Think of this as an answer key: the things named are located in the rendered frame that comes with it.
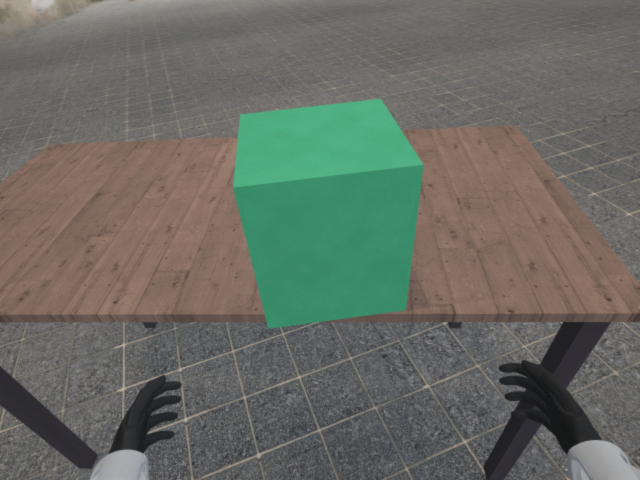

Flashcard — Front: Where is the right robot forearm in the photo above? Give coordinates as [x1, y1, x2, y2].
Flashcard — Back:
[567, 440, 640, 480]

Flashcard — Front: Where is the left robot forearm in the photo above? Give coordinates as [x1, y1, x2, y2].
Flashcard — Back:
[90, 450, 149, 480]

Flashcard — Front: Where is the robot right hand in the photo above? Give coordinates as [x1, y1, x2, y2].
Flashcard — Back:
[499, 360, 603, 454]

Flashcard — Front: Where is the table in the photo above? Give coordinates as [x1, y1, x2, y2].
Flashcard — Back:
[0, 125, 640, 480]

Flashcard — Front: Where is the carton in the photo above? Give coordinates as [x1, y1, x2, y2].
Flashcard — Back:
[233, 99, 424, 329]

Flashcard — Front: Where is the robot left hand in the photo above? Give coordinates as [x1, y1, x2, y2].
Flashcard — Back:
[109, 375, 182, 454]

